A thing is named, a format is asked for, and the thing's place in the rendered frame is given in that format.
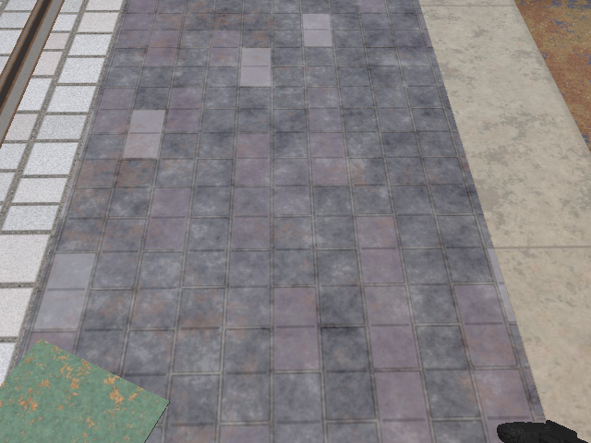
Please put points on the right robot hand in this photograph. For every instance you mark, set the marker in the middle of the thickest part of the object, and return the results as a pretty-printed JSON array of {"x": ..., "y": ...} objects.
[{"x": 550, "y": 432}]

